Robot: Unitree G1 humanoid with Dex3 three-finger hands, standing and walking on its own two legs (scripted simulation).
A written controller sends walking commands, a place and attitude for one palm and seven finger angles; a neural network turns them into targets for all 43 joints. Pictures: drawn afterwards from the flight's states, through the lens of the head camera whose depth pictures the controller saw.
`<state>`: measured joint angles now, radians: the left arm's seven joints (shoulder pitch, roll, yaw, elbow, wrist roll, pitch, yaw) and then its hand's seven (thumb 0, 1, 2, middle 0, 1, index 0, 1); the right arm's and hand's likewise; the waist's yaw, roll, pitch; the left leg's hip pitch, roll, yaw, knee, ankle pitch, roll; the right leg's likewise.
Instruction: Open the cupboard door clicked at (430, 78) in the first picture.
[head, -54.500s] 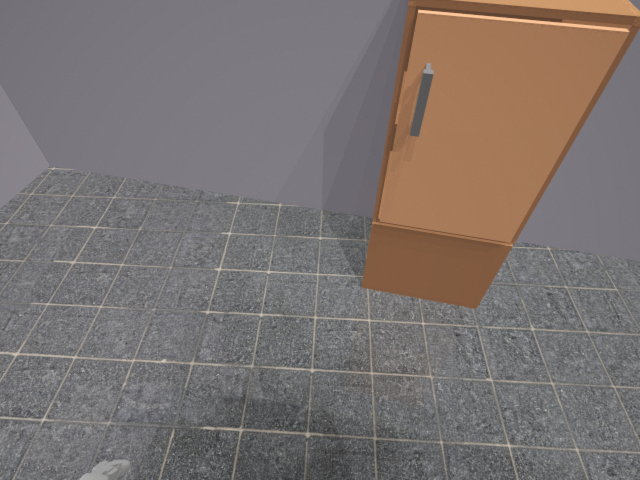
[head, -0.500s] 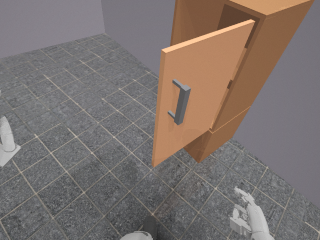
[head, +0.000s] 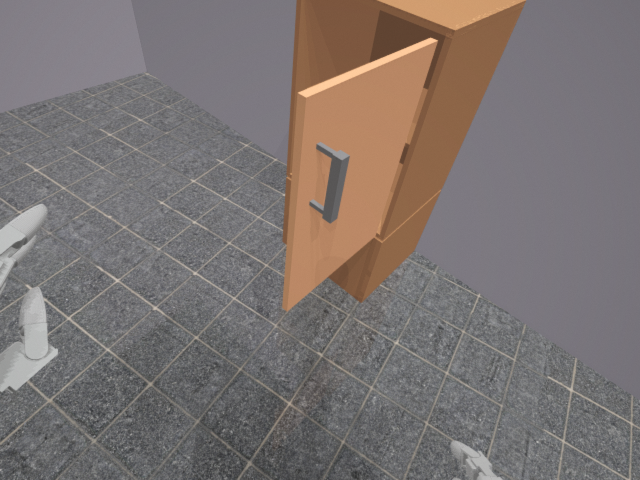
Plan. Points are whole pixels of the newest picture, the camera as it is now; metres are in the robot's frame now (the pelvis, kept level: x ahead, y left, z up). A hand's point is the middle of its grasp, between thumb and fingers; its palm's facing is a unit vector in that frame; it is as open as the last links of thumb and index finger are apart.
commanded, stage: stop stepping back and stand still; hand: left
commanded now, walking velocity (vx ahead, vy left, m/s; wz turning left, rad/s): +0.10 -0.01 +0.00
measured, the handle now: (326, 183) +0.60 +0.01 +0.02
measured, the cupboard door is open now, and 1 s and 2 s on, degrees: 90 90 90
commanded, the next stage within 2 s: none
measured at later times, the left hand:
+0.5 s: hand (89, 315) +0.23 +0.23 +0.16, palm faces +0.45 -0.78 -0.44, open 7.4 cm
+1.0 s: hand (140, 294) +0.26 +0.20 +0.14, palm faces +0.37 -0.74 -0.56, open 7.4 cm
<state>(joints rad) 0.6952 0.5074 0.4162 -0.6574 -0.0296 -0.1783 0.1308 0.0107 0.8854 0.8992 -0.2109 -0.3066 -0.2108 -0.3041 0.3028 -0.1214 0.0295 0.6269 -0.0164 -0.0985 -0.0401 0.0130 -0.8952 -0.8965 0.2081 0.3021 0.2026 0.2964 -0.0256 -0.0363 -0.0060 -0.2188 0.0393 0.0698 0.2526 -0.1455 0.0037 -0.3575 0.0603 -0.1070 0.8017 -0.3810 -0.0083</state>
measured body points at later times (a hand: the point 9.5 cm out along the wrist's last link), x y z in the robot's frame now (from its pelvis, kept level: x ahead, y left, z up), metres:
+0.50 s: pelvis +0.01 -0.02 -0.04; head +0.01 -0.03 +0.41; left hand +0.20 +0.27 +0.18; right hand +0.18 -0.27 -0.12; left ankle +0.07 +0.12 -0.76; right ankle -0.08 -0.07 -0.75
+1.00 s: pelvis +0.05 -0.05 -0.03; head +0.08 -0.07 +0.42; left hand +0.23 +0.24 +0.17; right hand +0.22 -0.28 -0.13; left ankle +0.04 +0.10 -0.75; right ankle +0.02 -0.10 -0.76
